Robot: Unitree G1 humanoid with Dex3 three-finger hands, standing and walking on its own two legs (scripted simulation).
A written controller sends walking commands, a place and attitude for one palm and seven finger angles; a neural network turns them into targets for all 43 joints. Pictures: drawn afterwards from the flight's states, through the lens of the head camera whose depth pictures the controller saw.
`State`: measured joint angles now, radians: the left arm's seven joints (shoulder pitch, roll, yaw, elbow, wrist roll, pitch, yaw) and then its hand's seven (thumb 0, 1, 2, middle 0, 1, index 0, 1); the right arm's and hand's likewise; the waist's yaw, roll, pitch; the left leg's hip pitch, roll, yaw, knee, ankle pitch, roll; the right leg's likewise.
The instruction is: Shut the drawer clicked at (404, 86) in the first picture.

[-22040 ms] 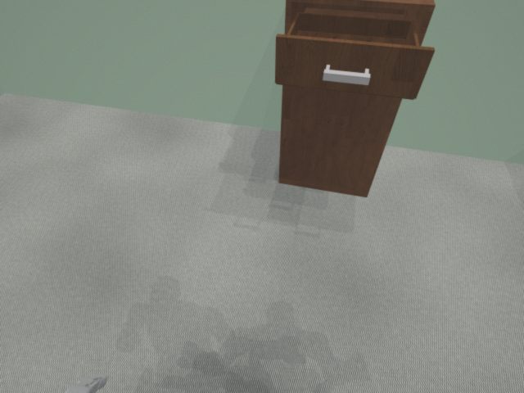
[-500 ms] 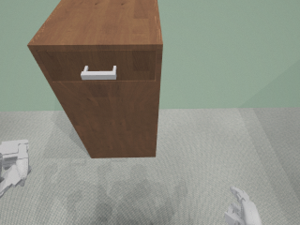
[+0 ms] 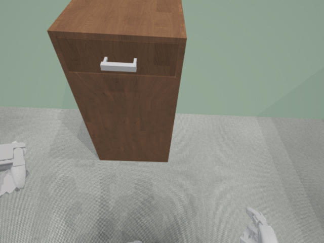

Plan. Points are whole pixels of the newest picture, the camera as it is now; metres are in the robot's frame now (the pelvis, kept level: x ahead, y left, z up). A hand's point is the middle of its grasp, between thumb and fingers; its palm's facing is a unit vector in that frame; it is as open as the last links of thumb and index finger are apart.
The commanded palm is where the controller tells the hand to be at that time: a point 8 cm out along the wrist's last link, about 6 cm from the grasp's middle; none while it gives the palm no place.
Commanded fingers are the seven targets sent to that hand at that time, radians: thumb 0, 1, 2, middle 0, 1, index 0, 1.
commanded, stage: step back with the hand held close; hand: left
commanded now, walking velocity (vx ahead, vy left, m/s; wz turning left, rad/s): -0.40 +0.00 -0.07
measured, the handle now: (119, 63) +0.69 +0.19 +0.05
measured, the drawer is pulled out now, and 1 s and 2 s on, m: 0.00 0.00 0.00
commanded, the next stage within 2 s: stop stepping back and stand still in 0.48 s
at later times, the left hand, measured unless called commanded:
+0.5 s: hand out of the picture +0.12 +0.28 +0.17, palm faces +0.33 -0.83 -0.45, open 3.3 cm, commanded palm +0.05 +0.31 +0.19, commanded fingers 0.00 0.90 0.90 -1.40 -1.60 -1.40 -1.60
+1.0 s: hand out of the picture +0.02 +0.30 +0.18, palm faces +0.34 -0.88 -0.32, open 3.3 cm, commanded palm -0.05 +0.34 +0.19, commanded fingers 0.00 0.90 0.90 -1.40 -1.60 -1.40 -1.60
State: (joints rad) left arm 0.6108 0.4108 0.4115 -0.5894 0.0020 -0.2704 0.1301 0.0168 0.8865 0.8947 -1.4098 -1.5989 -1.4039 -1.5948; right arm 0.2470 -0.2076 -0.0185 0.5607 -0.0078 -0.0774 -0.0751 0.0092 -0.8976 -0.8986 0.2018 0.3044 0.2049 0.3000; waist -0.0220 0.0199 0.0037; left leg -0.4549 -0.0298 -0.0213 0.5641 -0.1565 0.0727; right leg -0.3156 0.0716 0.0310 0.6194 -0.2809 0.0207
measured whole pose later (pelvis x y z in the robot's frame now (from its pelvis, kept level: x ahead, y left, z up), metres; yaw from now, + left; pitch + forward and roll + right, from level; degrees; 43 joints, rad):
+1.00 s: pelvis -0.19 +0.07 -0.02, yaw -3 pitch -5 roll -4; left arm 0.49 0.40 0.40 -0.57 -0.08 -0.14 0.12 0.02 0.89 0.89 -1.41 -1.60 -1.41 -1.60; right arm 0.27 -0.19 -0.01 0.65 -0.01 -0.09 -0.07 0.01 -0.90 -0.90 0.20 0.30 0.20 0.30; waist -0.05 0.00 -0.01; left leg -0.48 -0.06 0.03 0.50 -0.03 -0.04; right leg -0.12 0.08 -0.05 0.66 -0.64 -0.06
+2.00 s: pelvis -0.28 +0.12 +0.00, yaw +3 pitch +0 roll +1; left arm 0.35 0.32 0.16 0.08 0.04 -0.06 0.04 0.00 0.90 0.90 -1.37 -1.56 -1.36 -1.56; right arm 0.23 -0.23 -0.02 0.75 -0.01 -0.01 0.02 0.01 -0.90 -0.90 0.20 0.30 0.20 0.30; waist -0.01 0.07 -0.02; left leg -0.42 0.03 0.06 0.84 -0.51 -0.01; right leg -0.35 -0.04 -0.11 0.65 -0.31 -0.05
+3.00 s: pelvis -0.27 +0.16 +0.01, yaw +0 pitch -1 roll +0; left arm 0.28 0.11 0.01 1.15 0.01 -0.01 0.03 0.01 0.91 0.90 -0.20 -0.30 -0.20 -0.30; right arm 0.34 -0.10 -0.01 1.14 -0.02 0.00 -0.04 0.00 -0.90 -0.90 0.20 0.30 0.20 0.30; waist -0.01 0.02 0.04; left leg -0.17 0.01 0.09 0.42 -0.24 0.02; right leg -0.19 -0.04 -0.06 0.42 -0.21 0.01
